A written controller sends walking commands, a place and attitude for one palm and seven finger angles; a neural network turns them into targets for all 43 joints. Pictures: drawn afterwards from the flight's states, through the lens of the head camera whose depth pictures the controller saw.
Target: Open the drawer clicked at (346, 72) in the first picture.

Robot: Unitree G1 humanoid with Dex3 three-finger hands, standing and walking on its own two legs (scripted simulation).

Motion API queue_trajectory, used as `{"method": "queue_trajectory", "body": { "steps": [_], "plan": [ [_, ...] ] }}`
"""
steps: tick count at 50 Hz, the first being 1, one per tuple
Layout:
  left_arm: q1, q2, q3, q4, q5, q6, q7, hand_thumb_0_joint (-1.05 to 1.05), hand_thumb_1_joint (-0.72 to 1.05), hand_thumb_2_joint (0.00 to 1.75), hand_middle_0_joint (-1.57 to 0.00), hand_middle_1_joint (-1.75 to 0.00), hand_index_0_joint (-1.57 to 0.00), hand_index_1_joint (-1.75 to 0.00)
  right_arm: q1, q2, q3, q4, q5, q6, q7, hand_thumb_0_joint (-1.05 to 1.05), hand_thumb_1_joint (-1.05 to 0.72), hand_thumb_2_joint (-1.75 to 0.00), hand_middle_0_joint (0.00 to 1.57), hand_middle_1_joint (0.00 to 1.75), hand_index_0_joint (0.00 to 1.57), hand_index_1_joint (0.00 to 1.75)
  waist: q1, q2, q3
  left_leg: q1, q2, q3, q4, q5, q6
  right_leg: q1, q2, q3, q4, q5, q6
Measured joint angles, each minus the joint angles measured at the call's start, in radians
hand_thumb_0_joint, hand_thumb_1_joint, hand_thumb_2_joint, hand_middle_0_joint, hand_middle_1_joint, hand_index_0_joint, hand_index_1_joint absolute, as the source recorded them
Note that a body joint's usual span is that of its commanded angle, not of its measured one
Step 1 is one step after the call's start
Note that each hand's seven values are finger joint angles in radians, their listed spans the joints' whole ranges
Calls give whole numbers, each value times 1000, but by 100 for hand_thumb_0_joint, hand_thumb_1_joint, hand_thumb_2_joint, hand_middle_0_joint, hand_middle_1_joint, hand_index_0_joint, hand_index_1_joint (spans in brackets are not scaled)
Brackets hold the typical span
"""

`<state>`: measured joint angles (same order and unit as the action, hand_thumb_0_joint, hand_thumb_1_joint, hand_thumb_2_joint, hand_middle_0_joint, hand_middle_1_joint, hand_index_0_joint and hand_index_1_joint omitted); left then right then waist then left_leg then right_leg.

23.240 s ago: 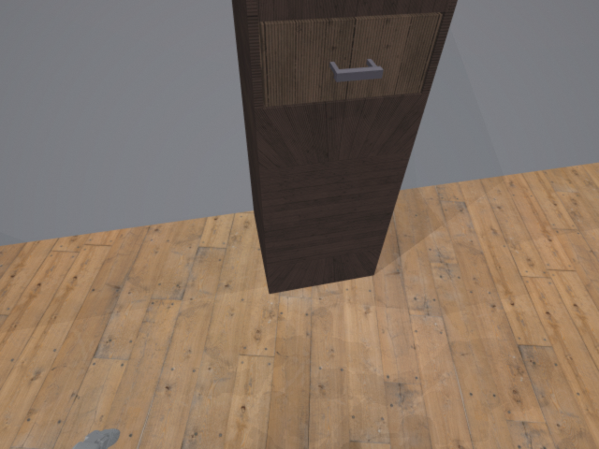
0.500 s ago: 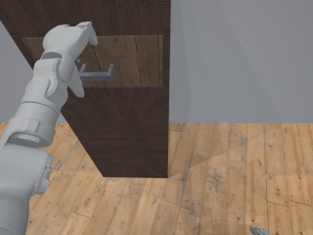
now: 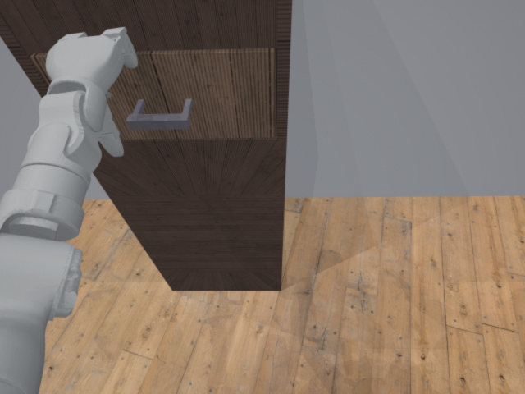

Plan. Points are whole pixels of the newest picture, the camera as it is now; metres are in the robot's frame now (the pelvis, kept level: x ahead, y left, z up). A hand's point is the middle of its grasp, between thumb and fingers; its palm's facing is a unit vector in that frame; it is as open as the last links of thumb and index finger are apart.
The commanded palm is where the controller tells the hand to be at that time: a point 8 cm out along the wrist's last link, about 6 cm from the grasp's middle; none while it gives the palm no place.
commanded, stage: move the hooked fingers above the handle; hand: left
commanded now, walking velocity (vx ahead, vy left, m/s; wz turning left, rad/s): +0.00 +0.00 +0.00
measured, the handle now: (161, 113) +0.54 +0.18 +0.13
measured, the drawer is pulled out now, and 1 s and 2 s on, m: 0.00 0.00 0.00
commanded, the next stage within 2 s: lower the fingers behind the handle in 0.32 s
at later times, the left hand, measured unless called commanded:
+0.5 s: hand (152, 89) +0.50 +0.17 +0.20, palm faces +0.11 -0.03 -0.99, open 13.4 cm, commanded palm +0.47 +0.21 +0.24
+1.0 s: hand (130, 123) +0.48 +0.21 +0.16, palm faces +0.04 -0.06 -1.00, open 14.0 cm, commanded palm +0.46 +0.22 +0.21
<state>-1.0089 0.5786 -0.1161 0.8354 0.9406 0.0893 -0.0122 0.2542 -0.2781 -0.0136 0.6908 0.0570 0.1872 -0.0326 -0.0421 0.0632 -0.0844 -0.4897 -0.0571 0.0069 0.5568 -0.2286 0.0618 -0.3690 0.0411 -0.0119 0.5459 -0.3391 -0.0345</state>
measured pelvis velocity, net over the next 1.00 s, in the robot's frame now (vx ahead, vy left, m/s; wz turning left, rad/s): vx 0.01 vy -0.02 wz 0.00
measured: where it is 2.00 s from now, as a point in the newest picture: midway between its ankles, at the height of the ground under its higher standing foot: outside the picture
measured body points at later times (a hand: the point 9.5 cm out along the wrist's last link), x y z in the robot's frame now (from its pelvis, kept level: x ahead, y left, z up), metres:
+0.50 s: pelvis +0.00 -0.01 +0.00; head +0.03 -0.03 +0.45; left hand +0.49 +0.17 +0.26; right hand +0.06 -0.26 -0.14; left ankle +0.02 +0.08 -0.73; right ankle -0.05 -0.10 -0.73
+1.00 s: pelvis +0.01 -0.02 +0.00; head +0.05 -0.04 +0.44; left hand +0.47 +0.21 +0.21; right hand +0.09 -0.30 -0.13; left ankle +0.02 +0.08 -0.73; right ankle -0.05 -0.10 -0.73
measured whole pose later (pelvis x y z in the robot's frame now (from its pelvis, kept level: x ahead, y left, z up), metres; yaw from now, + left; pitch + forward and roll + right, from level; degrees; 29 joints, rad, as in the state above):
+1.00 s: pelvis +0.01 -0.02 +0.00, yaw +0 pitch +10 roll +0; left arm -0.88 0.58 -0.08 0.79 0.93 -0.03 -0.03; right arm 0.24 -0.30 -0.03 0.68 0.06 0.19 -0.05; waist -0.04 0.05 -0.10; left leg -0.52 -0.04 0.00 0.59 -0.26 0.04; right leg -0.39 0.06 -0.02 0.57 -0.36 -0.06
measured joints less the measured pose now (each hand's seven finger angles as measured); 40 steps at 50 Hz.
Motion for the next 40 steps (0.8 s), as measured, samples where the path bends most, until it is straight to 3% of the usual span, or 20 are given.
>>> {"method": "queue_trajectory", "body": {
  "steps": [3,5,7,10,13,16,18,22,25,30,33,36,40],
  "plan": [
    [-47,0,-55,52,13,75,-45,0,-49,31,-32,-120,-31,-120,14,0,-5,-2,3,6,6,1,-91,-90,20,30,20,30,-4,3,-10,-1,-3,-5,-2,2,2,2,-2,-6,-5,2,2],
    [-53,-20,-98,51,2,91,-96,-1,-49,31,-31,-120,-31,-120,23,-1,-6,-1,5,11,7,1,-91,-90,20,30,20,30,-7,2,-13,7,-7,-11,-3,2,4,13,-5,-11,-8,0,4],
    [-39,-46,-122,31,-14,71,-145,-1,-49,31,-31,-120,-31,-120,25,0,-3,-1,5,14,4,1,-91,-90,20,30,20,30,-11,-2,-15,17,-10,-13,-3,1,5,24,-8,-13,-9,-2,5],
    [-3,-90,-131,-12,-38,-5,-184,-1,-49,31,-31,-120,-31,-120,21,1,1,-10,4,7,-5,1,-91,-90,20,30,20,30,-21,-7,-9,28,-11,-11,0,-3,7,33,-9,-11,-3,-6,5],
    [36,-118,-90,-49,-39,-96,-154,-1,-49,31,-32,-120,-31,-120,10,4,5,-29,-1,-6,-16,1,-91,-90,20,30,20,30,-30,-5,-1,26,-6,3,5,-6,7,25,-6,2,6,-7,5],
    [47,-107,-24,-54,-14,-136,-65,0,-49,31,-32,-120,-32,-120,-1,10,15,-44,-8,-20,-27,1,-91,-90,20,30,20,30,-40,1,3,13,3,20,5,-5,5,3,1,20,14,-3,4],
    [29,-85,2,-34,12,-110,5,0,-49,31,-32,-120,-32,-120,-3,15,20,-45,-8,-25,-30,1,-91,-90,20,30,20,30,-40,5,6,6,9,28,0,-2,3,-9,5,28,13,2,2],
    [-14,-78,1,31,30,-57,52,0,-49,31,-40,-126,-34,-123,2,20,31,-15,-2,-14,-23,1,-91,-90,20,30,20,30,-22,13,-5,5,16,33,-17,6,-3,-14,12,35,-2,13,-1],
    [-36,-81,5,88,44,15,33,0,-49,31,-39,-125,-39,-127,2,22,42,4,6,7,-25,1,-91,-90,20,30,21,30,-23,14,-19,19,20,34,-31,9,-7,-1,15,38,-15,17,-4],
    [-33,-9,11,180,53,89,-69,0,-49,31,-35,-123,-38,-126,13,17,47,-15,20,24,-45,1,-91,-89,20,30,21,30,-49,5,-27,50,27,29,-45,8,-17,31,23,34,-32,17,-15],
    [5,39,3,164,48,46,-148,0,-49,31,-34,-122,-36,-124,29,4,35,-35,22,19,-54,1,-90,-89,20,30,21,30,-52,-6,-13,56,29,17,-40,4,-22,44,27,23,-35,14,-22],
    [70,61,-11,64,27,-53,-207,0,-49,31,-33,-121,-34,-123,49,-12,11,-46,16,13,-60,1,-90,-90,20,30,21,30,-37,-18,5,53,29,1,-28,-1,-25,51,29,7,-36,10,-27],
    [152,61,6,-90,-12,-178,-192,0,-49,31,-32,-121,-29,-120,62,-33,-24,-45,5,6,-63,1,-91,-90,20,30,21,30,-11,-23,17,36,26,-13,-6,-11,-27,43,28,-8,-25,0,-30]
  ]
}}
